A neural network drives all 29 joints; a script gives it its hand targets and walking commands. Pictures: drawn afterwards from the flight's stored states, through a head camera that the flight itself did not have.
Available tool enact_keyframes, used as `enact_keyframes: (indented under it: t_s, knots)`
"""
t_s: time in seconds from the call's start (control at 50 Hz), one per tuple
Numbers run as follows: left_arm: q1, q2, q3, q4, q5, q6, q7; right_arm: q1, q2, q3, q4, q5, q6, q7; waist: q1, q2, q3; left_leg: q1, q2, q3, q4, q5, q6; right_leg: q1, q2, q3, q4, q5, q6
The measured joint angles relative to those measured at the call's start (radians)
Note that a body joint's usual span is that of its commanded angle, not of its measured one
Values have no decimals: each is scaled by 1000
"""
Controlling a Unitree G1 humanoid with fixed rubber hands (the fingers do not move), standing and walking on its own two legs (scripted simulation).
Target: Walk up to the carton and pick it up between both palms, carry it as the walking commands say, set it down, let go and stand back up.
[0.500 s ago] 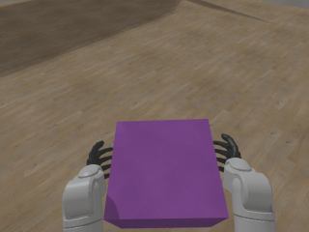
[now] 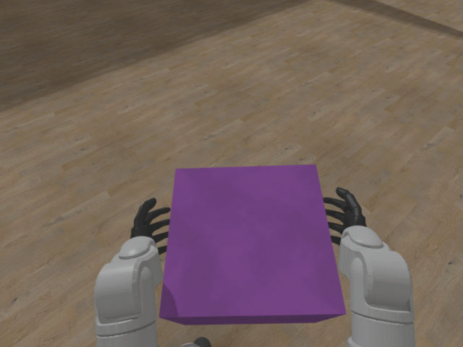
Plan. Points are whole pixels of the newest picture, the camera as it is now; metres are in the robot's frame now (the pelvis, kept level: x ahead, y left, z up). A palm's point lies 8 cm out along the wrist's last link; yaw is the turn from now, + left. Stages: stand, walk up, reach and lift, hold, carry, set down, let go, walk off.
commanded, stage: carry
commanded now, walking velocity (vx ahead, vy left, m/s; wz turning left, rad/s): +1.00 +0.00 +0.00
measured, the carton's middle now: (247, 248) +0.30 +0.00 +0.00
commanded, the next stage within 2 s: none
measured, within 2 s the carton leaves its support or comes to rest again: neither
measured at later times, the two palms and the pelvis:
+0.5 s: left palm (184, 83) +0.78 +0.16 +0.06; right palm (297, 74) +0.79 -0.16 +0.07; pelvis +0.51 -0.01 -0.03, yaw +1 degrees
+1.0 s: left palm (199, 13) +1.32 +0.16 +0.06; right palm (278, 12) +1.30 -0.16 +0.06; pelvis +1.04 +0.03 -0.01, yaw -4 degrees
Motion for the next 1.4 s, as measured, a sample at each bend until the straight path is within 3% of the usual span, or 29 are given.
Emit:
enact_keyframes:
  t_s: [0.06,0.1,0.12,0.14,0.18,0.28,0.38,0.48,0.5,0.54,0.56,0.6,0.64,0.7,0.76,0.82,0.88,0.92,0.94,0.98,1.0,1.04,1.16,1.24,1.28,1.34,1.36,1.38,1.4]
  knots:
    - [2,1,4,2,12,3,-7,-16,3,-2,22,-1,2,1,-16,-9,-13,84,-42,41,-59,53,37,54,-50,-7,149,-121,10]
    - [-3,4,24,41,29,3,-26,-29,6,2,75,2,-2,-12,-52,-26,-5,100,-66,47,57,-17,77,-61,-94,24,535,-64,-28]
    - [-6,3,32,68,34,1,-33,-32,6,0,97,2,2,-19,-62,-5,0,111,-62,28,81,-107,85,-161,-60,79,754,-49,-43]
    - [-8,2,35,84,40,2,-39,-30,6,1,105,5,6,-26,-63,17,14,137,-53,18,70,-109,83,-260,-19,121,934,-33,-60]
    - [-2,-1,34,94,44,2,-44,-13,3,3,100,21,12,-43,-58,39,34,203,-42,16,24,-127,70,-431,26,151,1109,22,-82]
    - [-11,-1,18,67,47,-12,-47,-4,1,-6,52,56,1,-64,-56,52,42,397,-45,-14,-144,-189,44,-699,0,109,925,170,-75]
    - [-16,-2,11,18,51,-28,-45,-23,5,-12,20,49,-18,-46,-43,64,18,632,-20,-44,-323,-192,13,-808,-28,39,599,285,-32]
    - [-24,-4,16,7,47,-16,-43,-36,7,-10,11,24,-2,-30,-26,76,0,860,31,-43,-398,-347,-53,-759,21,-68,320,355,-43]
    - [-27,-5,13,12,44,-11,-38,-32,6,-13,8,20,3,-26,-22,81,3,872,52,-31,-315,-243,-52,-716,41,-90,294,354,-46]
    - [-34,-6,1,48,40,-13,-22,-36,6,-39,37,11,3,-9,30,123,26,794,126,-32,64,-236,-27,-691,88,-99,395,339,-99]
    - [-42,-8,4,68,39,-8,-16,-39,6,-48,59,6,4,-2,48,107,38,685,105,-100,313,-236,-16,-688,85,-84,439,280,-117]
    - [-48,-9,-6,92,27,-3,5,-41,8,-73,70,6,13,1,44,74,60,447,27,-192,708,-237,11,-642,55,-64,424,226,-122]
    - [-27,-5,-19,76,13,-8,16,-32,5,-69,58,15,14,-1,32,67,72,275,-12,-189,811,-226,27,-570,42,-54,368,190,-104]
    - [-8,-2,-21,40,8,-11,16,-13,2,-43,38,15,-2,2,15,56,61,94,-24,-137,672,-207,29,-447,25,-38,264,169,-79]
    - [1,0,-14,26,12,-20,1,7,-1,-15,25,3,-18,6,5,45,29,0,-6,-100,413,-184,16,-301,21,-24,170,93,-52]
    - [3,0,-3,16,19,-24,-23,14,-3,6,5,-5,-17,0,0,14,-4,-2,1,-50,100,-85,3,-134,1,-13,71,54,-32]
    - [2,1,-1,5,20,-15,-37,13,-2,-1,2,-17,-17,20,-6,-14,-35,34,-27,18,-55,14,7,14,-36,-6,46,-54,10]
    - [8,5,4,4,33,-9,-43,-3,1,1,30,-16,-14,21,-21,-18,-40,84,-53,41,-45,63,39,34,-79,-20,220,-89,12]
    - [10,11,11,21,43,-7,-50,-7,2,10,57,-15,-14,17,-39,-39,-39,92,-67,55,30,25,62,-14,-120,-14,403,-42,-14]
    - [8,11,26,77,46,-2,-64,-9,2,11,102,-16,0,-3,-72,1,-33,119,-70,11,87,-129,85,-201,-58,98,841,-11,-41]
    - [7,8,26,92,51,2,-63,-3,1,12,106,-9,9,-14,-70,23,-20,153,-58,1,63,-115,84,-299,-15,132,1009,-2,-57]
    - [14,0,17,93,50,11,-39,18,-3,17,94,14,21,-37,-65,43,-2,233,-48,-11,1,-150,66,-465,26,147,1140,48,-77]
    - [-14,-2,9,52,57,-21,-47,-14,3,-11,41,47,2,-55,-66,56,12,489,-32,-54,-224,-181,35,-755,-8,82,809,207,-50]
    - [-17,-2,8,19,62,-26,-44,-29,6,-13,34,36,-14,-36,-49,60,-4,695,-9,-71,-369,-270,-4,-828,-16,18,526,313,-25]
    - [-21,-3,10,7,60,-22,-42,-35,7,-12,24,31,-10,-32,-40,70,-2,793,18,-58,-407,-206,-8,-815,8,-30,386,352,-29]
    - [-15,-3,4,15,47,-14,-32,-21,3,-9,19,21,0,-25,-8,83,-4,882,62,-31,-249,-391,-23,-728,71,-101,306,391,-62]
    - [-13,-2,-7,38,42,-20,-21,-23,2,-24,37,17,0,-16,20,121,2,856,104,-24,-87,-405,-16,-715,101,-114,363,356,-103]
    - [-20,-4,-13,57,35,-17,-6,-26,4,-43,54,12,-1,-6,40,136,14,768,117,-68,158,-301,-8,-707,110,-115,422,295,-125]
    - [-34,-6,-19,74,30,-13,6,-26,3,-60,60,10,-2,2,48,124,26,636,80,-137,431,-264,-1,-698,97,-103,457,228,-132]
